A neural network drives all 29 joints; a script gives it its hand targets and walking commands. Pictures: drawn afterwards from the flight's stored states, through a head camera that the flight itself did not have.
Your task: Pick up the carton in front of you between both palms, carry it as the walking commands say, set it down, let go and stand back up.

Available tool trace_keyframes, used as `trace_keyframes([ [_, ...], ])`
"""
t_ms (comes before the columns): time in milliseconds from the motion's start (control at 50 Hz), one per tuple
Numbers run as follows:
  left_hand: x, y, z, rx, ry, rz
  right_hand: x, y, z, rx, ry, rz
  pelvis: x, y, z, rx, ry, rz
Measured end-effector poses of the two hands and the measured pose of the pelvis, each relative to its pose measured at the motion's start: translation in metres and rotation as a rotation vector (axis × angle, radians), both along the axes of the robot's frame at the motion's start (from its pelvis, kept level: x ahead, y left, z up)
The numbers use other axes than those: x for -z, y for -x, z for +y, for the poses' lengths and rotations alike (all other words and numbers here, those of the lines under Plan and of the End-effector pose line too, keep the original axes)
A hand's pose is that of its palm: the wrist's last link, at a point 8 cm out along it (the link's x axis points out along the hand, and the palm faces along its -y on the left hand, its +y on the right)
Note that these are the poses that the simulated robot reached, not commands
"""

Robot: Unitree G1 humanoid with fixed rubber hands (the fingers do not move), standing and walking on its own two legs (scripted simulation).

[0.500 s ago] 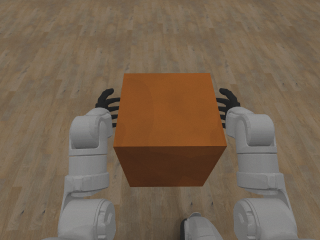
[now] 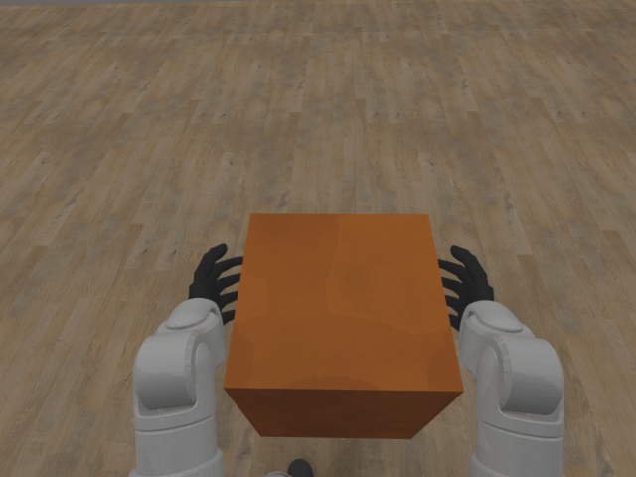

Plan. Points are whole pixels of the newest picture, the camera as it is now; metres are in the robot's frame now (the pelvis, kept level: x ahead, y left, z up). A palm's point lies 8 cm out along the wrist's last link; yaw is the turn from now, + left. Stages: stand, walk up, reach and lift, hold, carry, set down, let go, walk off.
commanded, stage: carry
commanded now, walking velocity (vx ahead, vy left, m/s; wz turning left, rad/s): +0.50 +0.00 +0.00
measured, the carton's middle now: (337, 335) +0.29 +0.00 +0.01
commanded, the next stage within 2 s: none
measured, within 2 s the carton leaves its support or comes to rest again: neither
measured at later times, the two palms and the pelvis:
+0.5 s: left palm (266, 138) +0.60 +0.12 +0.09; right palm (450, 138) +0.59 -0.18 +0.09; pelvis +0.33 -0.03 -0.01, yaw -1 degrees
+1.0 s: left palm (272, 48) +0.92 +0.14 +0.09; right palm (411, 42) +0.91 -0.16 +0.10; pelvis +0.65 -0.01 -0.01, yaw -1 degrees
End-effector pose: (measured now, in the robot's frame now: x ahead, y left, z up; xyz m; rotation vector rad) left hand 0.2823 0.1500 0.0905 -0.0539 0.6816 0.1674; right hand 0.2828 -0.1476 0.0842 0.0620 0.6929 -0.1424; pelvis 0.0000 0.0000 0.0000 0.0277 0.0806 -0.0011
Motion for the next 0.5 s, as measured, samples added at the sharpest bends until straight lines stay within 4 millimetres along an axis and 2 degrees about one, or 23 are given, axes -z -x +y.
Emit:
trace_keyframes([
  [60,0.008,-0.041,0.002,0.031,0.022,0.003,0.002,-0.032,0.002,0.023,0.031,0.003,0.008,-0.045,0.009,0.025,-0.005,-0.02],
  [180,0.002,-0.107,-0.002,0.087,0.012,0.073,-0.006,-0.083,-0.001,0.073,0.03,0.074,-0.009,-0.113,0.017,0.046,0.029,-0.014],
  [260,-0.007,-0.151,-0.003,0.092,0.012,0.062,-0.016,-0.127,-0.003,0.075,0.036,0.064,-0.017,-0.161,0.015,0.041,0.045,-0.011],
  [400,-0.014,-0.238,-0.013,0.056,0.01,-0.001,-0.024,-0.226,-0.013,0.038,0.038,0.001,-0.01,-0.255,-0.004,0.034,0.043,-0.02],
  [500,-0.002,-0.315,-0.033,0.031,-0.005,-0.022,-0.005,-0.309,-0.034,0.018,0.016,-0.021,0.013,-0.333,-0.029,0.009,0.036,-0.034],
])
